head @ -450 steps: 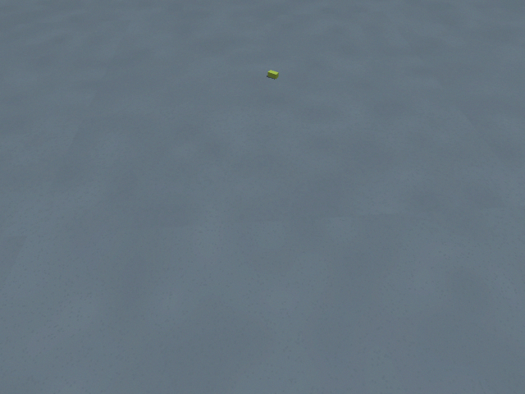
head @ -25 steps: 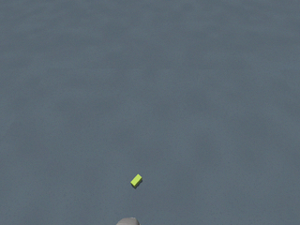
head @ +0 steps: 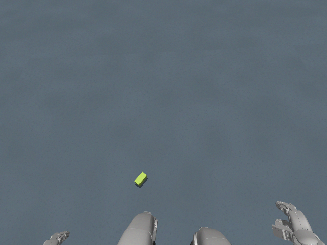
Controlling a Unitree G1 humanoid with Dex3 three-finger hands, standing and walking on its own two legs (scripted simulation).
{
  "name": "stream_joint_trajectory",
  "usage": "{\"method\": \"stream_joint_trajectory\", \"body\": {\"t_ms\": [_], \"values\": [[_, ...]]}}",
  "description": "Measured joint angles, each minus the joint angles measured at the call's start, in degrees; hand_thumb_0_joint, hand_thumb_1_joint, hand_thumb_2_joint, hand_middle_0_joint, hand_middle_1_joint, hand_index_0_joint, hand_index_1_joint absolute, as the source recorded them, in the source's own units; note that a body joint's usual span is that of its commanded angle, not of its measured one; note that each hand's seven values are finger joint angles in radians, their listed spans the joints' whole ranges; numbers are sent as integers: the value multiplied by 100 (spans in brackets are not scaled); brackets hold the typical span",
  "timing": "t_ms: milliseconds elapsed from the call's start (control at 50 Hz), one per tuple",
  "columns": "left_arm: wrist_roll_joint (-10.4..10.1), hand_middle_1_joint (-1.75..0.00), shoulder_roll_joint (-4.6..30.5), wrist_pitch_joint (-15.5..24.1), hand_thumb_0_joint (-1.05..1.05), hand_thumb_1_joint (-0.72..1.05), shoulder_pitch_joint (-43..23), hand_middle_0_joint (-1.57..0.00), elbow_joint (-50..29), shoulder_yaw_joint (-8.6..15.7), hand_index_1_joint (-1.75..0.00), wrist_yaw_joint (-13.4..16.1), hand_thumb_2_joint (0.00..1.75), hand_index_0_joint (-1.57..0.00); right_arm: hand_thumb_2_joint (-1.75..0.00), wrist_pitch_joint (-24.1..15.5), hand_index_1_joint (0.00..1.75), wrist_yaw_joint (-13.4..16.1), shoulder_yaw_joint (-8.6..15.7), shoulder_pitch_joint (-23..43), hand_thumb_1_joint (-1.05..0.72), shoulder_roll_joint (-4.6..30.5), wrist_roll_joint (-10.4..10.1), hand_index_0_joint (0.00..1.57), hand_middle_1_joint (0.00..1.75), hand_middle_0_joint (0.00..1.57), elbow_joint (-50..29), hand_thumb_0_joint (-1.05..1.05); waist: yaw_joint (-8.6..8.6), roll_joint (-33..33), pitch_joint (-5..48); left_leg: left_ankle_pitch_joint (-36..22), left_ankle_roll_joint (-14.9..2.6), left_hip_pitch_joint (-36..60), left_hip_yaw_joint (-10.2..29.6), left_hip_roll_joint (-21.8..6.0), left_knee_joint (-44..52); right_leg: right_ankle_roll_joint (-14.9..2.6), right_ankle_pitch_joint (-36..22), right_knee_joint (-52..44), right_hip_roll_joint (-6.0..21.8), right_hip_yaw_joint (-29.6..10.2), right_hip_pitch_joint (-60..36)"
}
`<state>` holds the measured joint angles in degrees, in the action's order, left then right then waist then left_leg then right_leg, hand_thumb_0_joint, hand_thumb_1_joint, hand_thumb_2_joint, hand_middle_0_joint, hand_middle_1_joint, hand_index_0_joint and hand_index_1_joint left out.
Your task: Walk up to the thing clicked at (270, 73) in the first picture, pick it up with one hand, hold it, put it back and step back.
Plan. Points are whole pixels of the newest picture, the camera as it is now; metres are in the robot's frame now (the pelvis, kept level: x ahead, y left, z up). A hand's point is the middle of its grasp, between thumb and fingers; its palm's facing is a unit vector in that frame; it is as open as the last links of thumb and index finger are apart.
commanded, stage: walk up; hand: left
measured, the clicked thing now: (140, 178) +0.47 +0.22 -0.73
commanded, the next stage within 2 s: none
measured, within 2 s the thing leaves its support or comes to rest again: neither
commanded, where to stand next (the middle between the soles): +0.10 +0.00 m, yaw -1 degrees
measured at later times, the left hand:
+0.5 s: hand out of the picture +0.04 +0.33 -0.15, palm faces +0.04 -0.93 -0.37, open 7.4 cm
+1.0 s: hand (72, 241) +0.12 +0.28 -0.13, palm faces -0.03 -0.93 -0.36, open 7.4 cm
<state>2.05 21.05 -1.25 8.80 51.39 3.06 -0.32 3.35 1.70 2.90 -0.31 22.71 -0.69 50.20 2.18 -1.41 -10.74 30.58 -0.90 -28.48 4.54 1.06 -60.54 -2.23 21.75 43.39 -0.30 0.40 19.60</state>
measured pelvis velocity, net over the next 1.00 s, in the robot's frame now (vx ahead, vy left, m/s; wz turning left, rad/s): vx -0.01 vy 0.02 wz -0.01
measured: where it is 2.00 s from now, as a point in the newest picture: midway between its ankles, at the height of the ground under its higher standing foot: outside the picture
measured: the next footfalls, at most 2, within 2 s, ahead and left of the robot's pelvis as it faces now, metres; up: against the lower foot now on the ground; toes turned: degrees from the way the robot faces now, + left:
left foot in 0.32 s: +0.09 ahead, +0.16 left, +0.00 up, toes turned -1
right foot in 0.64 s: +0.04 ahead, -0.11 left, +0.00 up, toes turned +1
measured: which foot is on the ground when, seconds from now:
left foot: up 0.00-0.30, down 0.32-1.00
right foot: down 0.00-0.34, up 0.36-0.62, down 0.64-1.00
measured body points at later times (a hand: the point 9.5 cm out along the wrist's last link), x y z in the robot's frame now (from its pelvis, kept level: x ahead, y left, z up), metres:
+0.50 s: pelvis +0.00 +0.04 +0.01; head +0.03 +0.07 +0.46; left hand +0.04 +0.37 -0.12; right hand +0.12 -0.26 -0.09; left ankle +0.05 +0.16 -0.71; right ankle -0.01 -0.11 -0.67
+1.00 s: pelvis -0.01 +0.02 +0.02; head +0.04 +0.02 +0.46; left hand +0.12 +0.33 -0.11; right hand +0.06 -0.29 -0.12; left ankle +0.05 +0.16 -0.71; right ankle +0.00 -0.11 -0.71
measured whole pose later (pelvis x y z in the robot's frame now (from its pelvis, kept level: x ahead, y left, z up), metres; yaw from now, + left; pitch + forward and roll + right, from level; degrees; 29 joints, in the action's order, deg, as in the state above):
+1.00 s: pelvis -0.01 +0.02 +0.02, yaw -1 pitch -2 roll +0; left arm -0.6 21.3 -0.8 2.6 57.6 1.7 -0.4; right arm 0.4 -0.3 0.8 -6.7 21.3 -0.8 59.8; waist -0.9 -0.2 -7.9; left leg 12.8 1.1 -17.9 0.7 -1.5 -32.9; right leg 0.8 17.8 34.4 0.6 -1.5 14.4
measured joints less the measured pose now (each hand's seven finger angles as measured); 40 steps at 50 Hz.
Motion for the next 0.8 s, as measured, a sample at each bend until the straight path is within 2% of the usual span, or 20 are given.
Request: {"method": "stream_joint_trajectory", "body": {"t_ms": [20, 60, 160, 240, 280, 320, 340, 360, 420, 460, 500, 540, 600, 640, 660, 680, 720, 740, 780, 800], "values": [[5, -30, -35, 33, 0, 90, 12, -21, -9, -16, -30, 22, 90, -21, -90, -9, 30, -1, 13, -65, -91, 32, -23, 20, 30, 20, 27, 1, -1, -16, 6, -5, -9, -4, 89, 118, -275, -1, -76, -94, 5, -13, -3], [37, -30, -101, 128, 0, 90, 85, -21, -18, -43, -30, 50, 90, -21, -90, -63, 30, -44, 19, -273, -91, 76, -3, 20, 30, 20, 115, 1, -29, -68, 99, -147, 29, 179, 120, 171, -224, -3, -204, -319, -1, 9, -55], [70, -30, -88, 412, 0, 90, 520, -21, -247, -11, -30, -52, 90, -21, -90, -74, 30, -334, 49, -1041, -91, 133, 260, 20, 30, 20, 342, 1, -75, -27, 460, -102, 70, 694, -159, 30, 611, -110, -247, -711, 144, 208, -358], [56, -30, 83, 484, 0, 90, 872, -21, -262, 41, -30, -116, 90, -21, -90, -159, 30, -474, 88, -1318, -91, 167, 305, 20, 30, 20, 410, 1, -24, 45, 526, -244, 31, 822, -309, -150, 1400, 11, -355, -1034, 262, 260, -661], [35, -30, 195, 387, 0, 90, 979, -21, -185, 56, -30, -123, 90, -21, -90, -273, 30, -456, 90, -1346, -91, 159, 255, 20, 30, 20, 408, 1, 19, 98, 532, -657, 39, 944, -384, -190, 1989, 128, -364, -1053, 303, 220, -721], [-42, -30, 269, 218, 0, 90, 1014, -21, -81, 55, -30, -108, 90, -21, -90, -405, 30, -371, 84, -1340, -91, 165, 204, 20, 30, 20, 375, 1, 20, 104, 535, -1532, 54, 1166, -447, -195, 2681, 252, -242, -827, 317, 180, -664], [-81, -30, 302, 124, 0, 90, 979, -21, -14, 59, -30, -88, 90, -21, -90, -452, 30, -305, 87, -1292, -91, 129, 203, 20, 30, 20, 377, 1, 19, 168, 501, -1771, 78, 1185, -495, -154, 2696, 278, -147, -638, 363, 126, -603], [-122, -30, 324, 23, 0, 90, 919, -21, 58, 64, -30, -65, 90, -21, -90, -475, 30, -245, 64, -1236, -91, 69, 211, 20, 30, 20, 377, 1, 33, 248, 480, -1705, 75, 1161, -561, -124, 2598, 244, -25, -462, 341, -35, -523], [-186, -30, 364, -187, 1, 90, 692, -20, 193, 48, -30, -17, 90, -21, -90, -502, 30, -160, -55, -1085, -91, -96, 192, 20, 30, 20, 318, 1, -34, 348, 439, -1560, 19, 1091, -574, -152, 2464, 137, 704, 530, 9, -483, -187], [-199, -30, 382, -216, 1, 90, 554, -20, 200, 54, -30, -13, 90, -20, -90, -519, 30, -117, -123, -990, -90, -188, 178, 20, 30, 20, 267, 1, -36, 422, 402, -1595, 14, 1089, -610, -188, 2508, 104, 797, 1096, -124, -654, 18], [-189, -30, 383, -191, 1, 90, 464, -20, 201, 60, -30, -45, 90, -20, -90, -548, 30, -101, -158, -916, -90, -231, 172, 20, 30, 20, 208, 1, -42, 462, 392, -1622, 17, 1077, -653, -239, 2529, 108, 766, 1306, -139, -700, 115], [-178, -30, 369, -150, 1, 90, 428, -20, 237, 54, -30, -89, 90, -20, -90, -562, 30, -108, -163, -858, -90, -239, 204, 20, 30, 20, 157, 1, -73, 481, 420, -1625, 21, 1067, -704, -287, 2531, 131, 710, 1083, -60, -671, 67], [-160, -30, 301, -50, 0, 90, 425, -20, 354, 19, -30, -141, 90, -20, -90, -520, 30, -168, -150, -793, -90, -167, 269, 21, 30, 20, 89, 1, -146, 413, 501, -1559, 26, 1000, -765, -385, 2420, 165, 676, 215, 101, -437, -211], [-132, -30, 234, 42, 0, 90, 411, -20, 452, 10, -30, -132, 90, -20, -90, -448, 30, -203, -138, -756, -90, -80, 261, 21, 30, 20, 73, 1, -175, 304, 534, -1460, 76, 890, -769, -480, 2210, 183, 198, -492, 100, -280, -480], [-101, -30, 165, 80, 0, 90, 368, -20, 511, 10, -30, -114, 90, -20, -90, -408, 30, -204, -121, -740, -90, -21, 237, 21, 30, 20, 92, 1, -204, 162, 495, -1405, 114, 849, -692, -566, 2082, 242, -161, -639, 19, -208, -557], [-64, -30, 107, 113, 0, 90, 355, -20, 541, -1, -30, -101, 90, -20, -90, -360, 30, -197, -104, -747, -90, 7, 200, 20, 30, 20, 140, 1, -220, 62, 499, -1291, 114, 812, -593, -590, 1997, 284, -234, -669, -36, -157, -578], [-24, -30, 62, 136, 0, 90, 370, -20, 566, -58, -30, -103, 90, -20, -90, -281, 30, -188, -92, -768, -90, -5, 142, 20, 30, 20, 288, 1, -169, 83, 569, -769, 79, 796, -464, -415, 1887, 282, -196, -633, -6, -219, -523], [-30, -30, 34, 124, 0, 90, 357, -20, 588, -91, -30, -102, 90, -21, -90, -285, 30, -195, -91, -788, -90, 2, 114, 20, 30, 20, 357, 1, -163, 80, 584, -779, 58, 872, -440, -349, 1990, 285, -187, -642, 11, -244, -524], [-64, -30, -21, 108, 0, 90, 267, -21, 656, -144, -30, -86, 90, -21, -90, -350, 30, -192, -85, -833, -90, 6, 91, 20, 30, 20, 502, 1, -208, 57, 578, -1541, 117, 1026, -419, -292, 2386, 328, -188, -676, 49, -239, -552], [-89, -30, -39, 103, 1, 90, 205, -21, 687, -161, -30, -83, 90, -21, -90, -373, 30, -188, -92, -856, -90, -16, 104, 20, 30, 20, 582, 1, -222, 73, 571, -1629, 157, 1079, -430, -269, 2483, 341, -198, -708, 76, -247, -578]]}}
